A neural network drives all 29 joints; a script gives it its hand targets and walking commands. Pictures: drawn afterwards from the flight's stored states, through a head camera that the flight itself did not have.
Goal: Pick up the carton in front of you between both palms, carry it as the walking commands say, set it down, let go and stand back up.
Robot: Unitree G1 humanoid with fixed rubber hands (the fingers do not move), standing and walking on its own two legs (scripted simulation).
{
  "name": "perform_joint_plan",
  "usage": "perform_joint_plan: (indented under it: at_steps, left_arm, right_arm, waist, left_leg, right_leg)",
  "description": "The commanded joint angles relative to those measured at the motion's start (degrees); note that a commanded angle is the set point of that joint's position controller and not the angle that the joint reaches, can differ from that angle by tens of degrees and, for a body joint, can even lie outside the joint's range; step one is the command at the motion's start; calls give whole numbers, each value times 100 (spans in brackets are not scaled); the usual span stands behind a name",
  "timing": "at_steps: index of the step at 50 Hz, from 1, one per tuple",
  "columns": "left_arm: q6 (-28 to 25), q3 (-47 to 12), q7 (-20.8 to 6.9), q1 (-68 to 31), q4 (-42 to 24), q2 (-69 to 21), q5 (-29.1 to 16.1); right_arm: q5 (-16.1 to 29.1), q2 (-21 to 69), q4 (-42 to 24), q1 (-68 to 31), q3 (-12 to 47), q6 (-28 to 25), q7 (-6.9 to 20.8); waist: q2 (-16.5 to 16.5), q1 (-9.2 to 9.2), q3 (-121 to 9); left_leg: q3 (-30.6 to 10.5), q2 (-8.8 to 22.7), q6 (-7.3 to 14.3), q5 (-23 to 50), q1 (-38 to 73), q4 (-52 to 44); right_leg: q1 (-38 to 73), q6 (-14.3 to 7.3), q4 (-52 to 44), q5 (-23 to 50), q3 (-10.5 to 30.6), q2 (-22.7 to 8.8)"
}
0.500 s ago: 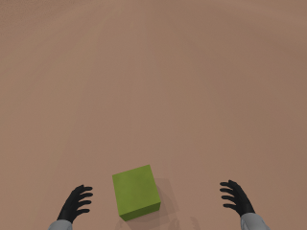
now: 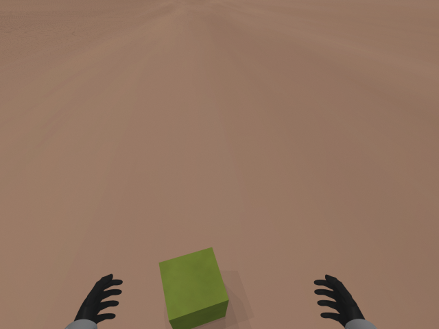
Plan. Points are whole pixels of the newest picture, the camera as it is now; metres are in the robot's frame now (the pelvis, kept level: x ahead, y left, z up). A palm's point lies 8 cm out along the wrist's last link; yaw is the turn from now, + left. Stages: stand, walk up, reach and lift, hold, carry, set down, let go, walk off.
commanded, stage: stand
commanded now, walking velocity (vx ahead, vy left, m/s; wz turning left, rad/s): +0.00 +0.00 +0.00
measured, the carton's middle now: (193, 291) +0.37 +0.09 -0.65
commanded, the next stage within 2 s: none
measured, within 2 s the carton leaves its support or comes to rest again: neither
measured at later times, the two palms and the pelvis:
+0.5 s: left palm out of the picture +0.15 +0.30 -0.11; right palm out of the picture +0.12 -0.28 -0.08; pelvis +0.02 +0.02 +0.00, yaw -2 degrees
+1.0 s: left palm out of the picture +0.11 +0.31 -0.11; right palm out of the picture +0.10 -0.29 -0.08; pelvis +0.01 +0.02 +0.00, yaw -2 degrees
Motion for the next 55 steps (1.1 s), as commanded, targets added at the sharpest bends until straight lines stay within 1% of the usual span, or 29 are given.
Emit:
perform_joint_plan:
  at_steps: [1,2,3,4,5,7,12,15,19,23,31,48,55]
  left_arm:
    - [-585,327,148,-235,137,993,85]
    - [-685,332,132,-203,238,970,116]
    - [-763,342,112,-162,340,940,122]
    - [-821,343,72,-148,439,968,117]
    - [-863,339,50,-121,538,982,113]
    - [-930,326,41,-97,705,1035,100]
    - [-1023,284,106,-96,1104,1236,72]
    - [-1040,258,145,-76,1313,1319,45]
    - [-1042,223,180,-54,1544,1378,27]
    - [-1042,191,197,-77,1716,1412,18]
    - [-1053,153,205,-205,1960,1474,8]
    - [-1086,107,161,-317,2486,1626,2]
    - [-1093,102,140,-321,2653,1674,-6]
  right_arm:
    - [-225,-1307,237,-52,-425,-231,-191]
    - [-220,-1319,327,-120,-423,-293,-194]
    - [-190,-1283,393,-203,-414,-331,-200]
    - [-164,-1291,456,-286,-411,-358,-177]
    - [-140,-1300,509,-343,-413,-376,-165]
    - [-105,-1334,617,-379,-426,-400,-162]
    - [-68,-1447,931,-288,-429,-418,-187]
    - [-56,-1510,1099,-244,-406,-414,-208]
    - [-47,-1577,1282,-251,-364,-408,-236]
    - [-35,-1618,1430,-303,-328,-415,-250]
    - [-14,-1648,1679,-452,-279,-433,-244]
    - [21,-1804,2184,-647,-224,-455,-202]
    - [37,-1862,2347,-684,-198,-462,-192]
  waist:
    - [-185,-112,-25]
    - [77,-84,-1]
    - [280,-57,-25]
    - [411,-27,-134]
    - [442,-16,-185]
    - [433,-29,-262]
    - [384,-104,-464]
    - [307,-121,-540]
    - [225,-109,-551]
    - [175,-92,-532]
    - [142,-85,-477]
    - [174,-85,-245]
    - [163,-86,-199]
  left_leg:
    - [-189,337,43,-626,-169,-419]
    - [-268,367,60,-1071,-375,-531]
    - [-335,401,75,-1314,-512,-608]
    - [-364,430,89,-1333,-551,-652]
    - [-392,449,109,-1243,-568,-665]
    - [-408,469,139,-822,-447,-603]
    - [-344,502,163,575,75,-327]
    - [-277,507,171,1183,291,-224]
    - [-242,525,181,1625,437,-188]
    - [-234,544,185,1837,518,-201]
    - [-239,566,187,1814,597,-302]
    - [-332,603,202,1001,580,-677]
    - [-375,616,201,855,582,-754]
  right_leg:
    - [-979,-14,-504,-582,125,-93]
    - [-918,-47,-434,-648,131,-81]
    - [-843,-65,-321,-555,111,-64]
    - [-716,-64,-217,-347,83,-51]
    - [-638,-65,-167,-167,88,-55]
    - [-583,-78,-159,159,139,-98]
    - [-499,-79,-257,945,263,-211]
    - [-403,-54,-304,1356,299,-265]
    - [-314,-25,-341,1696,299,-305]
    - [-273,-9,-376,1865,282,-331]
    - [-225,-18,-513,1866,272,-382]
    - [-265,-98,-895,1244,348,-448]
    - [-273,-109,-988,1130,365,-472]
